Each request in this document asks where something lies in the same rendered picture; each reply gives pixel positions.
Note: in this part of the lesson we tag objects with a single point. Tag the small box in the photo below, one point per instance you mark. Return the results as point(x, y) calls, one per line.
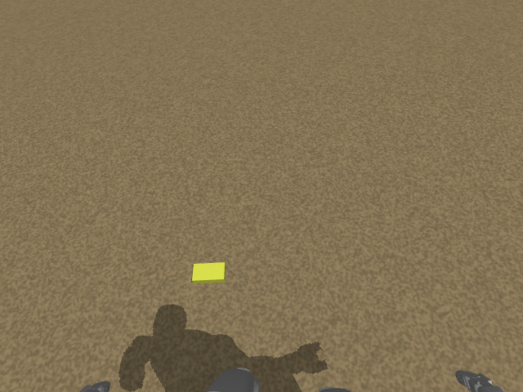
point(209, 273)

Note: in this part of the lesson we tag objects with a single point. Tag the right robot hand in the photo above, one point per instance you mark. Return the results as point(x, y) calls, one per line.
point(476, 383)

